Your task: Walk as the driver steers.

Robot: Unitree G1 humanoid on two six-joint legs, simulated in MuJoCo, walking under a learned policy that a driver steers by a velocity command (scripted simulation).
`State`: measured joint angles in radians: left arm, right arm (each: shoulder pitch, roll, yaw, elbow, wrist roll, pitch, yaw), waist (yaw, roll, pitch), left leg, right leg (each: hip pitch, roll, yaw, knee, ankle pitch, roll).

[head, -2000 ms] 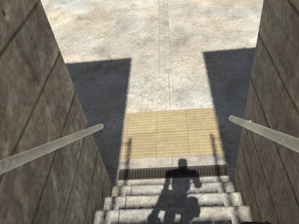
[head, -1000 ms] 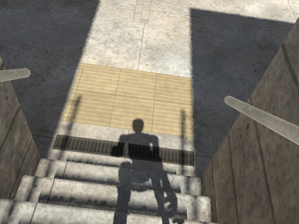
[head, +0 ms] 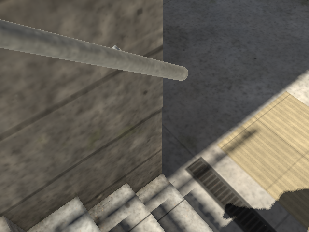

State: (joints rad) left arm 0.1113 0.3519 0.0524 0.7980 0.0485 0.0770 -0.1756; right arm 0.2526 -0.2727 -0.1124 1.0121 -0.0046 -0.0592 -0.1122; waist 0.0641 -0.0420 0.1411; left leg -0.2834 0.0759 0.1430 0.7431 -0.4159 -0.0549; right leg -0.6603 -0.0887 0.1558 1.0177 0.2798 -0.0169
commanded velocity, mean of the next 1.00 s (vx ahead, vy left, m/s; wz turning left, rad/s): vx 0.80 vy -0.27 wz -0.91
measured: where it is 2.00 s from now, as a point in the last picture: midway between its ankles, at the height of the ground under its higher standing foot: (290, 163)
